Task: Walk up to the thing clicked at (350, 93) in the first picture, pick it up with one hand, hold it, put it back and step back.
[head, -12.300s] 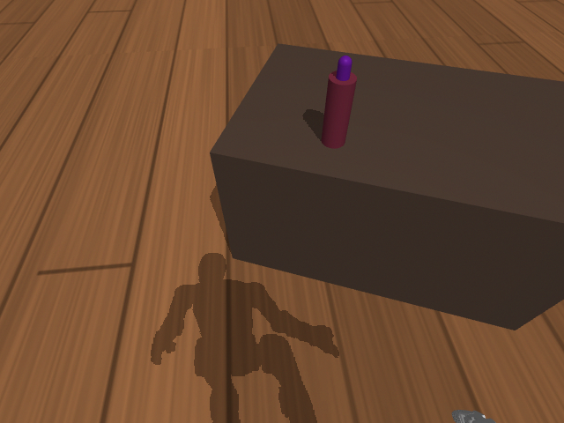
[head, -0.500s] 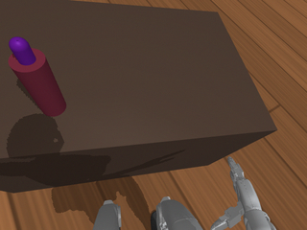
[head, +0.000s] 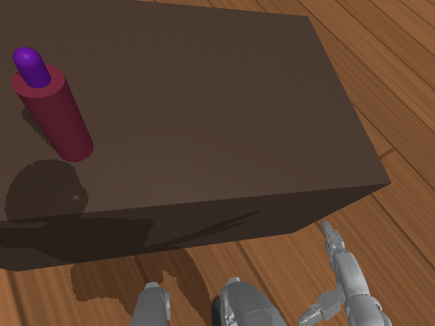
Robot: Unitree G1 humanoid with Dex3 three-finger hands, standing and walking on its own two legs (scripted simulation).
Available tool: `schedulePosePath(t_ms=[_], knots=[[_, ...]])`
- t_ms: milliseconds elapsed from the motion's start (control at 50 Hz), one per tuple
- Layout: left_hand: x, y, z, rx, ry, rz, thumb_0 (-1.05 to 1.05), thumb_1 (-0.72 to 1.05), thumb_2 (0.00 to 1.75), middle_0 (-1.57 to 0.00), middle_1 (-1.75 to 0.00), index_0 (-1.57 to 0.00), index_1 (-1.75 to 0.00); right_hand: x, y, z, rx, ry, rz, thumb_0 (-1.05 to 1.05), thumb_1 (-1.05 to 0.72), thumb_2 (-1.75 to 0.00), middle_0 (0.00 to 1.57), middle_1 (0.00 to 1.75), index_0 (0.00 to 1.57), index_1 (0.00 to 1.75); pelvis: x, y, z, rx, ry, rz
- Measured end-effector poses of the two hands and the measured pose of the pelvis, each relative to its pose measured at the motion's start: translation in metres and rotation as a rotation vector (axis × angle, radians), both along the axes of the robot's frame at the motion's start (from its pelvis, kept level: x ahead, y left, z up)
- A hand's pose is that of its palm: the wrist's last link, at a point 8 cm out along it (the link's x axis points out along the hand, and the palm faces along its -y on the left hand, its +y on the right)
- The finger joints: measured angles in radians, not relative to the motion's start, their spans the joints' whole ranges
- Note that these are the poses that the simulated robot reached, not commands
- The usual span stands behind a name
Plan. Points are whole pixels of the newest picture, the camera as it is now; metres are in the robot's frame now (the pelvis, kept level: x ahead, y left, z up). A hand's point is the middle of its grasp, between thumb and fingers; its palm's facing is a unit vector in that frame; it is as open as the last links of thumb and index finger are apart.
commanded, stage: go down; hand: left
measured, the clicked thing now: (55, 110) +0.49 +0.25 +0.03
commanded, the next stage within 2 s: none
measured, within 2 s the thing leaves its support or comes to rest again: neither
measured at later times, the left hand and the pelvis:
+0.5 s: hand out of the picture +0.39 +0.44 +0.10, palm faces +0.37 -0.93 +0.02, open 17.7 cm; pelvis +0.00 +0.00 +0.00, yaw +0 degrees
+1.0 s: hand out of the picture +0.39 +0.44 +0.10, palm faces +0.38 -0.92 +0.03, open 17.7 cm; pelvis +0.00 +0.00 +0.00, yaw +0 degrees
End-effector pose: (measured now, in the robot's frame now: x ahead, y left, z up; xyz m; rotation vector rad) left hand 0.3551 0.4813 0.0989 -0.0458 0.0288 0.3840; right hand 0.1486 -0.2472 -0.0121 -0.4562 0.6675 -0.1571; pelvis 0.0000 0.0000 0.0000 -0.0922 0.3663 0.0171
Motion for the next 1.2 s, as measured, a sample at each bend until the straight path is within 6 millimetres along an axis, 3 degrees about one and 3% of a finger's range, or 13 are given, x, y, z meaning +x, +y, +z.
schedulePosePath(t_ms=[140,260,560,800,1040,1200], knots=[[0.006,-0.002,0.011,0.011,0.009,-0.007,-0.02,-0.61,0.03,-0.07,-0.04,-0.07,-0.05,-0.009,-0.002,-0.002,0.013,0.003,-0.025,-0.01,0.50,-0.06,0.06,0.05,0.06,0.05,-0.002,-0.001,0.000,0.000,-0.001,-0.003],[0.003,-0.002,0.008,0.012,0.028,-0.007,-0.02,-0.61,0.02,-0.07,-0.04,-0.08,-0.05,-0.013,-0.003,-0.006,0.024,0.013,-0.042,-0.01,0.50,-0.06,0.06,0.05,0.06,0.05,-0.002,0.000,-0.001,0.003,0.002,-0.011],[-0.002,-0.001,0.005,0.004,0.019,-0.012,-0.02,-0.61,0.02,-0.07,-0.04,-0.08,-0.05,0.005,0.002,0.001,0.012,-0.019,-0.013,-0.01,0.50,-0.06,0.06,0.05,0.06,0.05,0.006,0.001,0.002,0.003,-0.005,-0.003],[-0.003,0.001,0.015,0.008,0.013,-0.002,-0.02,-0.61,0.02,-0.07,-0.04,-0.08,-0.05,-0.002,0.002,-0.005,0.031,0.007,-0.026,-0.01,0.49,-0.06,0.06,0.05,0.06,0.05,0.004,0.001,0.004,0.005,-0.011,-0.004],[-0.001,-0.001,0.006,0.004,0.011,0.004,-0.02,-0.61,0.01,-0.07,-0.05,-0.08,-0.05,-0.005,-0.002,-0.004,0.014,0.013,-0.019,-0.01,0.49,-0.06,0.06,0.05,0.06,0.05,0.000,-0.002,0.001,0.005,0.001,-0.003],[-0.002,-0.001,0.015,0.011,0.010,-0.007,-0.02,-0.61,0.01,-0.07,-0.05,-0.08,-0.05,-0.005,-0.002,-0.003,0.015,0.002,-0.035,-0.01,0.49,-0.06,0.06,0.05,0.06,0.05,0.002,-0.001,0.003,0.004,-0.009,-0.004]])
